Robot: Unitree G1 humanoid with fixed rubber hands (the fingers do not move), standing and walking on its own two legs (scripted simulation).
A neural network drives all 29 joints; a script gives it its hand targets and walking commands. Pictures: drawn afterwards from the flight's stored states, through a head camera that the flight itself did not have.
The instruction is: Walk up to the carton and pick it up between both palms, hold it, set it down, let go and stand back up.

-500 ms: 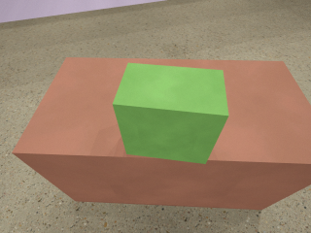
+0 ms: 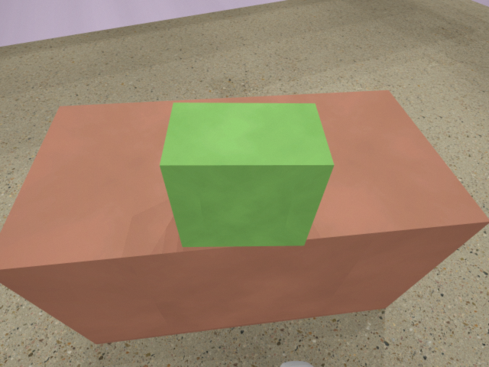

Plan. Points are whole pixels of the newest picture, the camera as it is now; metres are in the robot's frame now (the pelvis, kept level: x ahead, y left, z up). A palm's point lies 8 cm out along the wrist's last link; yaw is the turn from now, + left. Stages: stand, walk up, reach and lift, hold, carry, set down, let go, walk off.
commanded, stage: walk up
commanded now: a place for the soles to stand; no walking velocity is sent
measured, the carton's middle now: (244, 180) +0.45 +0.01 +0.02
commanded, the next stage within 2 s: reach and lift in 0.98 s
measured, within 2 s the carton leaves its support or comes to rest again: neither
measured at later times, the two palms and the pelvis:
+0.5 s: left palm out of the picture +0.06 +0.24 -0.12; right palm out of the picture +0.01 -0.25 -0.13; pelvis +0.02 +0.00 +0.01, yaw -6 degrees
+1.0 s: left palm out of the picture +0.09 +0.24 -0.12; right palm out of the picture -0.01 -0.27 -0.14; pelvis +0.02 -0.01 +0.00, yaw -10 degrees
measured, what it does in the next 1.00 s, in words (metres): stands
